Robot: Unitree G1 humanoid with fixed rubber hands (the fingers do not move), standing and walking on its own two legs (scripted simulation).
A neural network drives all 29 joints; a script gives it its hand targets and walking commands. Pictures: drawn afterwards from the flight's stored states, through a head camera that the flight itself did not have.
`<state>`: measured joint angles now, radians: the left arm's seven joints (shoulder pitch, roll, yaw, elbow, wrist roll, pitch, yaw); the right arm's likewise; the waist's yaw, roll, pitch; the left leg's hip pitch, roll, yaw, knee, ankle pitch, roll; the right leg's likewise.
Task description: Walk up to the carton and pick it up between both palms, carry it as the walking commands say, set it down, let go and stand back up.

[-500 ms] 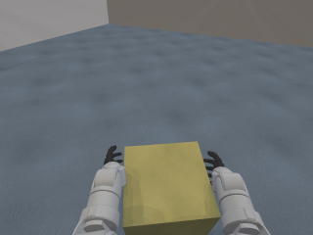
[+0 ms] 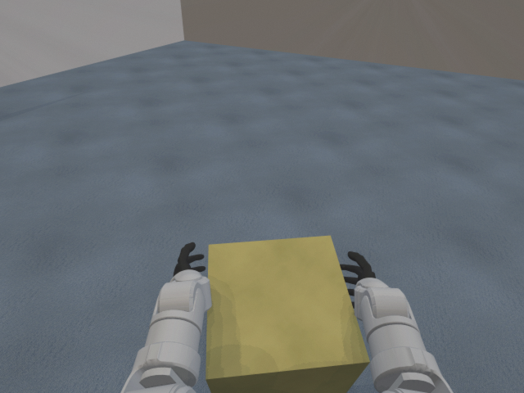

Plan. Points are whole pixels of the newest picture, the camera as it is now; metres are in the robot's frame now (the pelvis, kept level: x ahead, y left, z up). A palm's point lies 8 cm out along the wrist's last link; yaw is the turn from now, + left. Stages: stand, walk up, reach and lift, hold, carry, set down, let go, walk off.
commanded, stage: hold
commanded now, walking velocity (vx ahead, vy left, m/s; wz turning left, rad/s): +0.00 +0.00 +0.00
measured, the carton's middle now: (276, 318) +0.29 -0.01 -0.02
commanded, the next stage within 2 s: carry in 0.54 s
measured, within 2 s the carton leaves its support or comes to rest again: neither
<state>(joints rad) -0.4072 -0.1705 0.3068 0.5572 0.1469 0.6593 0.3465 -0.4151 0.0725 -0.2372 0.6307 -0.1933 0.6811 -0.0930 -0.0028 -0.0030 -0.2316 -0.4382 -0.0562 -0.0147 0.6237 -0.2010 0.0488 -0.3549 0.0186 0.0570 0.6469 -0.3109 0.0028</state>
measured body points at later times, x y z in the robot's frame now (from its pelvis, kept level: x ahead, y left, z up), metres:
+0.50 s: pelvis +0.00 +0.00 +0.00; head -0.08 +0.01 +0.44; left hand +0.31 +0.15 +0.05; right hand +0.32 -0.15 +0.04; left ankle +0.08 +0.08 -0.72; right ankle +0.02 -0.14 -0.72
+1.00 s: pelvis +0.05 -0.05 +0.01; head -0.02 -0.04 +0.45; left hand +0.35 +0.10 +0.11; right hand +0.32 -0.21 +0.10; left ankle +0.07 +0.08 -0.72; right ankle +0.01 -0.14 -0.72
